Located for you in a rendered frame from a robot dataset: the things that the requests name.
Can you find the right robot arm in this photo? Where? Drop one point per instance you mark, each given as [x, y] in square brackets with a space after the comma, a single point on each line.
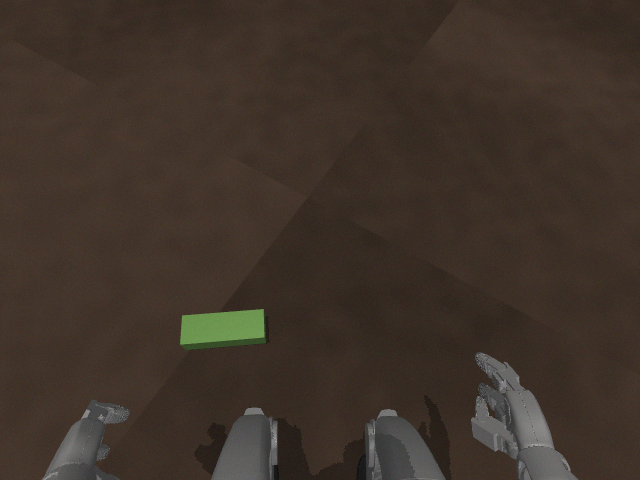
[542, 463]

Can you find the carton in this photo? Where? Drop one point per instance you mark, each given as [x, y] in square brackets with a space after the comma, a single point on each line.
[224, 329]

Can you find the left robot hand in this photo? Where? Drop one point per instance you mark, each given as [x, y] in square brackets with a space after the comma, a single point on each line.
[83, 442]

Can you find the left robot arm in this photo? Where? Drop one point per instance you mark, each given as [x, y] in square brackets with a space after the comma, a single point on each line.
[71, 472]

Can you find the right robot hand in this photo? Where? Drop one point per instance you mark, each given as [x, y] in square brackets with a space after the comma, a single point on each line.
[521, 423]

